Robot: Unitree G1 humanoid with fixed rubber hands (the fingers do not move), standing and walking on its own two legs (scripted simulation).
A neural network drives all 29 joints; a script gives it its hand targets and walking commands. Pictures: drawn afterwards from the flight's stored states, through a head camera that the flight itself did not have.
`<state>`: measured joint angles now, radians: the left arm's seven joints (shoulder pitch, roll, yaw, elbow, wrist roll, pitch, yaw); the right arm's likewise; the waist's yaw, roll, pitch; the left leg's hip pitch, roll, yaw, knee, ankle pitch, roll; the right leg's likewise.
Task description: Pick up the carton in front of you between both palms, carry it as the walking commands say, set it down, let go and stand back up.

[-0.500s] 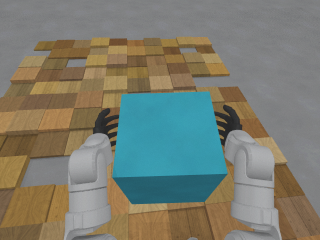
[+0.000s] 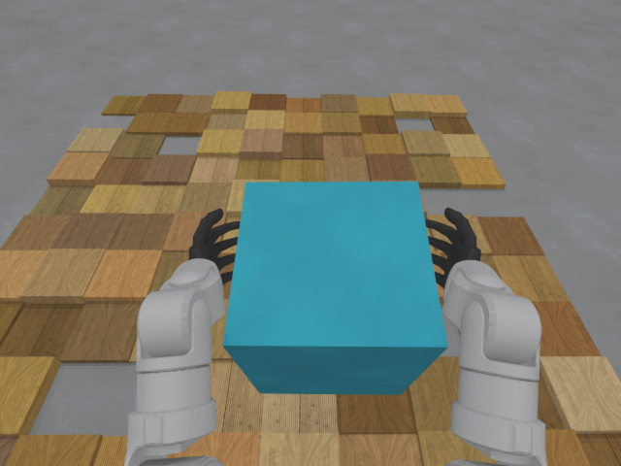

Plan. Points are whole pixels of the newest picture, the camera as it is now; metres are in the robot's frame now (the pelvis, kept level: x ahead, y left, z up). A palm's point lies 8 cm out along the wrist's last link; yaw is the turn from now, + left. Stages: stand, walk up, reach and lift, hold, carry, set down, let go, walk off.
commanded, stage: carry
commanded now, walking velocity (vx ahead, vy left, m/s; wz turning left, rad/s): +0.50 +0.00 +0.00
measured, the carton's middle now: (330, 298) +0.33 +0.01 +0.04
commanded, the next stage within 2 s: none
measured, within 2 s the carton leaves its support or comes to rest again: neither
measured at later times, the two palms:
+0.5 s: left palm (268, 166) +0.57 +0.12 +0.08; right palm (443, 176) +0.56 -0.18 +0.08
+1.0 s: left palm (268, 79) +0.94 +0.17 +0.06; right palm (394, 78) +0.92 -0.13 +0.08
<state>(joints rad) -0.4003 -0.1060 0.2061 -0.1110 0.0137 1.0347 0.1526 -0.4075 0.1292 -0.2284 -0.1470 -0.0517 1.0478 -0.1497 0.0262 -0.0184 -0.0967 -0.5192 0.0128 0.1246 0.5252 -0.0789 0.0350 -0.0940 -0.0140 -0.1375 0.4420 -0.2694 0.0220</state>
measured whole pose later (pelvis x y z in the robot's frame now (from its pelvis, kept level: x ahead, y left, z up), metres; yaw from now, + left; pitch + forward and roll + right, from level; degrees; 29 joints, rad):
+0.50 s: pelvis +0.33 -0.02 -0.02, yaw -2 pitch +4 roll -2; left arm 0.01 -0.13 0.05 -0.48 0.05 1.17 0.14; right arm -0.01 0.13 -0.06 -0.48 -0.03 1.17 -0.13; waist -0.01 0.04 -0.15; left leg 0.01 0.07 0.13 0.52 -0.47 0.00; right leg -0.44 -0.01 -0.23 0.47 -0.10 -0.04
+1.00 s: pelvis +0.64 +0.02 -0.04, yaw -2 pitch +4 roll -1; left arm -0.29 -0.07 0.15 -0.19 0.04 1.15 0.17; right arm -0.33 0.13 -0.17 -0.15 -0.04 1.13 -0.16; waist -0.05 -0.04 -0.14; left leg -0.48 0.07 0.19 0.64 -0.21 0.06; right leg -0.20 -0.11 -0.10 0.97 -0.53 0.02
